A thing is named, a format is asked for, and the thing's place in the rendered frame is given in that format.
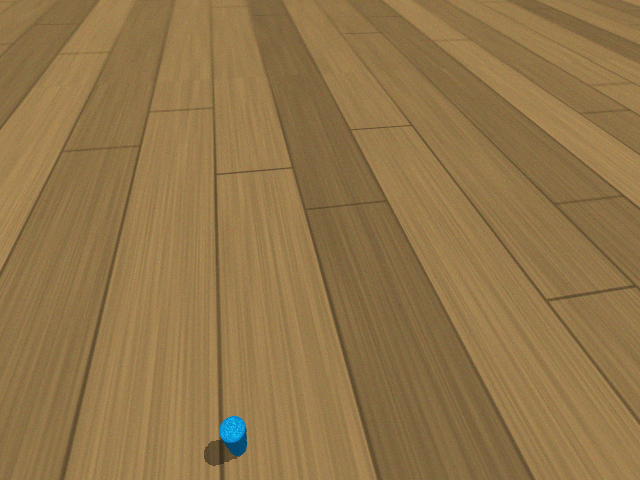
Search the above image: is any cup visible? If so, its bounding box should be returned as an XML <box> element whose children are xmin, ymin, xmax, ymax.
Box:
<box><xmin>219</xmin><ymin>416</ymin><xmax>247</xmax><ymax>456</ymax></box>

